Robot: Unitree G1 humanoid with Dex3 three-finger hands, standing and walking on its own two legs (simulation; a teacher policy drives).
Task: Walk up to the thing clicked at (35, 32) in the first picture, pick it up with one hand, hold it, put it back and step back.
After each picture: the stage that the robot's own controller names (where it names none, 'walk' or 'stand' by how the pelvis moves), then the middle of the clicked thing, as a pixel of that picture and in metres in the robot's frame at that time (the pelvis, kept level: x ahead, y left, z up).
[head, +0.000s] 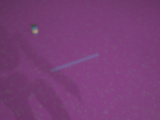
stand; (34, 28) +1.74 +0.60 -0.72
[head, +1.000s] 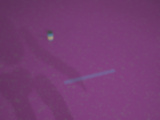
walk; (50, 35) +1.65 +0.31 -0.69
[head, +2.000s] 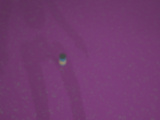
walk; (62, 59) +1.10 +0.14 -0.71
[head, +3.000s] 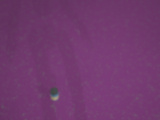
walk; (54, 94) +0.68 +0.19 -0.71
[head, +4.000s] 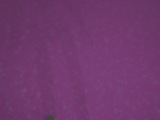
stand; out of the picture +0.44 +0.19 -0.71
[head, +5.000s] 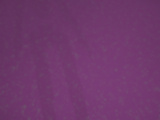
stand; out of the picture +0.38 +0.21 -0.73
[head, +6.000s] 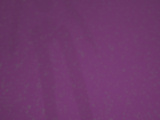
walk; out of the picture +0.32 +0.17 -0.71
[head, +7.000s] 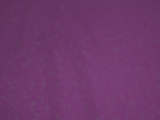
stand; out of the picture +0.37 +0.17 -0.69
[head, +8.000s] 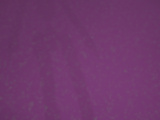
stand; out of the picture +0.38 +0.15 -0.69
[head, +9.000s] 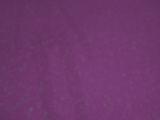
stand; out of the picture +0.36 +0.15 -0.72
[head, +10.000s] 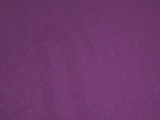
stand; out of the picture +0.34 +0.16 -0.73
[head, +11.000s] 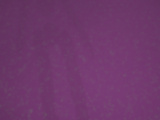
stand; out of the picture +0.34 +0.16 -0.73
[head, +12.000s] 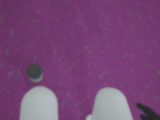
go down; (35, 73) +0.41 +0.19 -0.37
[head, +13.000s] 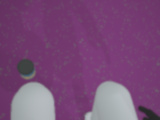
go down; (27, 69) +0.41 +0.20 -0.30
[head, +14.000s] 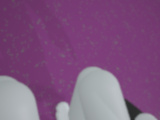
close in; out of the picture +0.39 +0.24 -0.22
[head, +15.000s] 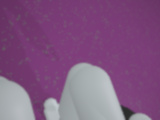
close; out of the picture +0.40 +0.25 -0.22
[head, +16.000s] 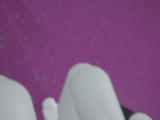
lift; out of the picture +0.38 +0.23 -0.23
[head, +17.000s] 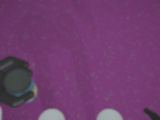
lift; (22, 87) +0.32 +0.19 +0.00
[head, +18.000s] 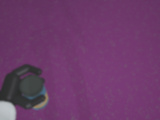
hold; (35, 93) +0.32 +0.16 +0.04
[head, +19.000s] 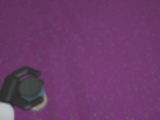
hold; (34, 94) +0.31 +0.16 +0.02
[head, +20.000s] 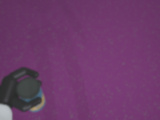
hold; (32, 95) +0.31 +0.17 +0.02
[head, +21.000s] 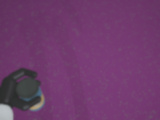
crouch; (31, 95) +0.32 +0.17 -0.03
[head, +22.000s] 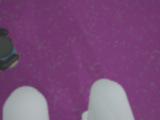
lower; (4, 53) +0.44 +0.21 -0.09
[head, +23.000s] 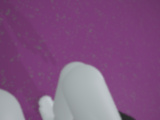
lower; out of the picture +0.43 +0.27 -0.22
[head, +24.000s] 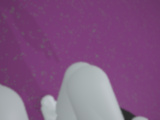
lower; out of the picture +0.42 +0.27 -0.23
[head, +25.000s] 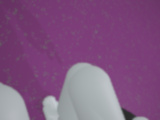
lower; out of the picture +0.41 +0.28 -0.22
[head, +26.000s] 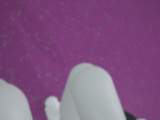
lower; out of the picture +0.41 +0.27 -0.22
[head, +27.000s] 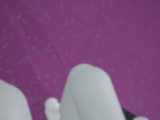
open; out of the picture +0.41 +0.27 -0.23
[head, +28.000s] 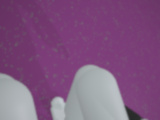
stand; out of the picture +0.40 +0.26 -0.23
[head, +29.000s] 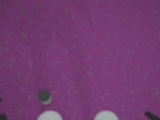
walk; (45, 97) +0.40 +0.19 -0.52
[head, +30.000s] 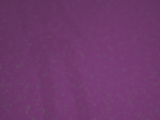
stand; out of the picture +0.36 +0.17 -0.67
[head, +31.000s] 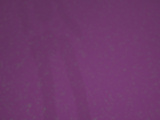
stand; out of the picture +0.37 +0.16 -0.67
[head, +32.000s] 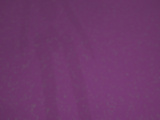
stand; out of the picture +0.38 +0.16 -0.70
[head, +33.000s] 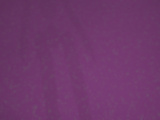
stand; out of the picture +0.37 +0.16 -0.72
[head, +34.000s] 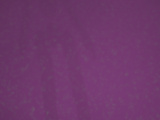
stand; out of the picture +0.35 +0.18 -0.73
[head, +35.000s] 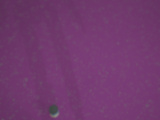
walk; (54, 111) +0.41 +0.15 -0.71
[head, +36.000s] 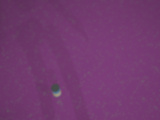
walk; (56, 90) +0.62 +0.23 -0.69
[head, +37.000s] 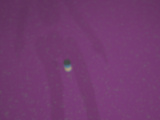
stand; (67, 65) +0.96 +0.21 -0.70
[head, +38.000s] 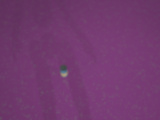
stand; (63, 71) +0.95 +0.17 -0.71
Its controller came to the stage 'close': yes
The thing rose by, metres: 0.71
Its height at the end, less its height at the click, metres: +0.00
